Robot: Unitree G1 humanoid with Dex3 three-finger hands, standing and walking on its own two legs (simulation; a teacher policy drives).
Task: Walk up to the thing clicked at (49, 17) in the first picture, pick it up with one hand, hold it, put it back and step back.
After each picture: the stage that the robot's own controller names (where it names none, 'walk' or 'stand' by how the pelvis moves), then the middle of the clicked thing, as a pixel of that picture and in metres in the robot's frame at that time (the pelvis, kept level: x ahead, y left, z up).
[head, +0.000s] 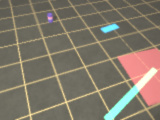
stand; (50, 17) +1.93 +0.42 -0.72
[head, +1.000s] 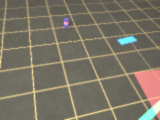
walk; (66, 22) +1.83 +0.17 -0.69
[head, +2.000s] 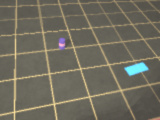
walk; (62, 43) +1.28 +0.18 -0.71
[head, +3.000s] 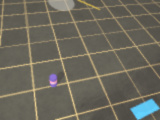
walk; (53, 80) +0.82 +0.21 -0.71
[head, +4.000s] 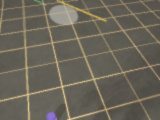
walk; (52, 118) +0.48 +0.22 -0.71
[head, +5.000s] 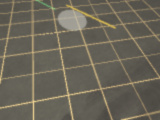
stand; out of the picture +0.42 +0.19 -0.72
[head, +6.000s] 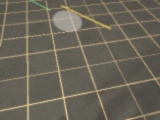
stand; out of the picture +0.39 +0.21 -0.73
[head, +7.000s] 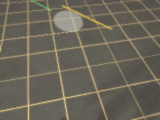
stand; out of the picture +0.38 +0.21 -0.73
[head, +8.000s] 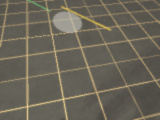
stand; out of the picture +0.38 +0.21 -0.73
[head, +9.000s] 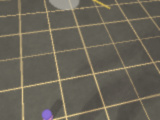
go down; (47, 116) +0.40 +0.21 -0.69
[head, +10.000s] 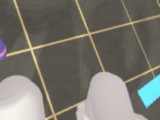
go down; out of the picture +0.45 +0.27 -0.28
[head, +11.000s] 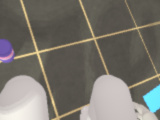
close in; (4, 51) +0.45 +0.28 -0.28
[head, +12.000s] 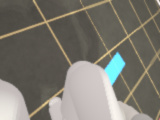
close; out of the picture +0.42 +0.31 -0.22
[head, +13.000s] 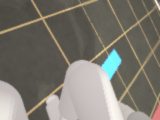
close; out of the picture +0.42 +0.31 -0.22
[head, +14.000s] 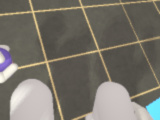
lift; (0, 64) +0.35 +0.27 -0.08
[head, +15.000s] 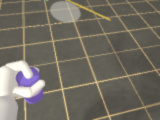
hold; (31, 86) +0.33 +0.17 +0.04
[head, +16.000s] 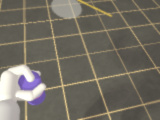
hold; (33, 88) +0.33 +0.17 +0.00
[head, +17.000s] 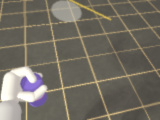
hold; (34, 90) +0.33 +0.17 +0.00
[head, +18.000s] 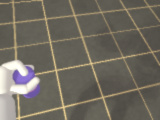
crouch; (27, 82) +0.36 +0.19 -0.05
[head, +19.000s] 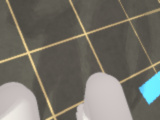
lower; out of the picture +0.47 +0.29 -0.11
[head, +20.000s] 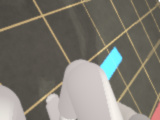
lower; out of the picture +0.42 +0.33 -0.23
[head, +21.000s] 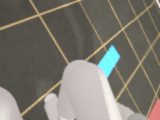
lower; out of the picture +0.42 +0.33 -0.23
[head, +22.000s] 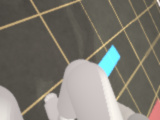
lower; out of the picture +0.43 +0.33 -0.22
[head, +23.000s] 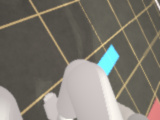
lower; out of the picture +0.43 +0.33 -0.23
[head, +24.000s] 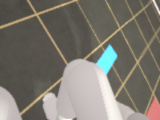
open; out of the picture +0.42 +0.33 -0.23
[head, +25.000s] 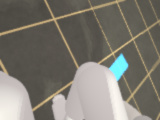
stand; out of the picture +0.42 +0.32 -0.23
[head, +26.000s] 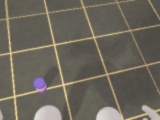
walk; (40, 85) +0.44 +0.23 -0.51
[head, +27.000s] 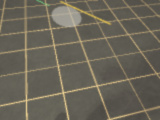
stand; out of the picture +0.41 +0.20 -0.67
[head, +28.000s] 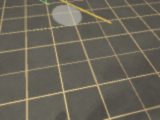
stand; out of the picture +0.41 +0.21 -0.67
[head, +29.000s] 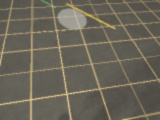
stand; out of the picture +0.41 +0.18 -0.71
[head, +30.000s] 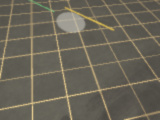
stand; out of the picture +0.42 +0.20 -0.72
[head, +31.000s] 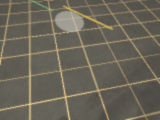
stand; out of the picture +0.40 +0.21 -0.73
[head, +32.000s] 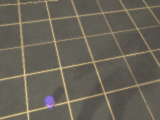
walk; (49, 102) +0.46 +0.18 -0.71
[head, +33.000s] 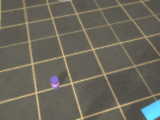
walk; (55, 82) +0.69 +0.24 -0.69
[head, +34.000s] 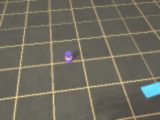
stand; (68, 57) +1.03 +0.16 -0.69
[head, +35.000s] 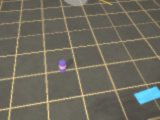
stand; (62, 65) +1.01 +0.19 -0.72
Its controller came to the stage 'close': yes
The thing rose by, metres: 0.70
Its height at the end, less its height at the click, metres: +0.00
